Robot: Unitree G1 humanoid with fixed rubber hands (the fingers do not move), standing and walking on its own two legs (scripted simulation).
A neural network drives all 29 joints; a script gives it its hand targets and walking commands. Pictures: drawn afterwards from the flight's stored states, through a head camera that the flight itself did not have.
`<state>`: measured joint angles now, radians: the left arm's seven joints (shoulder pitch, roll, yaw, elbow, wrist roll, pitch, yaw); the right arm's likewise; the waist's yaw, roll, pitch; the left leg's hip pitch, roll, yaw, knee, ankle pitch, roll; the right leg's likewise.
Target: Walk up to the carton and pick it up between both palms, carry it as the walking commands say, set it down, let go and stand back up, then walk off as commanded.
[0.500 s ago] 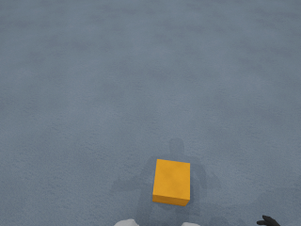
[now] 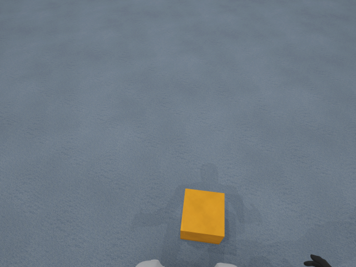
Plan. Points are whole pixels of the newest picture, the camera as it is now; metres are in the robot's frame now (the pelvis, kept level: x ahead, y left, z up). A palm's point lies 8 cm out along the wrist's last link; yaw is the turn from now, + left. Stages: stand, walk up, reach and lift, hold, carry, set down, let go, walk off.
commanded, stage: walk up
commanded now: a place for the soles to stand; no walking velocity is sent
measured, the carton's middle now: (202, 216) +0.42 -0.10 -0.66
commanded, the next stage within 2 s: none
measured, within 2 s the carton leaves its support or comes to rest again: neither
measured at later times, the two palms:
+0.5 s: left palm out of the picture +0.07 +0.32 -0.09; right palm out of the picture +0.10 -0.32 -0.09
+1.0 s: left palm out of the picture +0.07 +0.32 -0.09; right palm out of the picture +0.10 -0.33 -0.09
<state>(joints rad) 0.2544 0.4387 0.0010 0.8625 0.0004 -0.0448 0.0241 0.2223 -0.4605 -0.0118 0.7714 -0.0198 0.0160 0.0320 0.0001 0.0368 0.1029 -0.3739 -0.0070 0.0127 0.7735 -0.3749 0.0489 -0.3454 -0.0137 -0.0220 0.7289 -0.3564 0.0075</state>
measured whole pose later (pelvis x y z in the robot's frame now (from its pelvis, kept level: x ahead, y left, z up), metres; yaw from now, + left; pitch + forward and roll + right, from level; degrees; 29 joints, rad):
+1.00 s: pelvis +0.00 +0.00 +0.00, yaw +0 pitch -2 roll -1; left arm 0.25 0.44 0.00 0.86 0.00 -0.05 0.02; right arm 0.22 -0.46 -0.01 0.77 -0.02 0.02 0.03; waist 0.00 0.03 0.10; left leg -0.37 0.00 0.02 0.77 -0.38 0.04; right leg -0.35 -0.01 -0.02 0.73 -0.36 0.01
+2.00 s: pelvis +0.00 -0.01 +0.00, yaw -1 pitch -2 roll -1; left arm 0.25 0.44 0.00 0.86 0.00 -0.06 0.02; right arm 0.22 -0.46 -0.01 0.77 -0.02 0.03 0.03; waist 0.00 0.03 0.10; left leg -0.36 0.01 0.02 0.77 -0.38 0.03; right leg -0.35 0.00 -0.01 0.74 -0.36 0.00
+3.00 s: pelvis +0.00 -0.01 +0.00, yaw -2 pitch -2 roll -1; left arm 0.25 0.45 0.00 0.86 0.00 -0.05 0.02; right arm 0.22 -0.46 -0.01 0.77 -0.02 0.02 0.03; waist -0.01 0.02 0.10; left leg -0.35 0.01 0.03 0.77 -0.38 0.04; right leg -0.35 0.01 0.00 0.74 -0.36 0.00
